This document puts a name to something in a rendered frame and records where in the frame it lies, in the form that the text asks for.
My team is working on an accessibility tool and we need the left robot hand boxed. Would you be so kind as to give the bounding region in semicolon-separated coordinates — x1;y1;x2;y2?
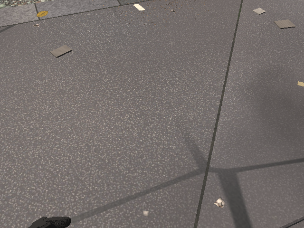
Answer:
28;217;71;228

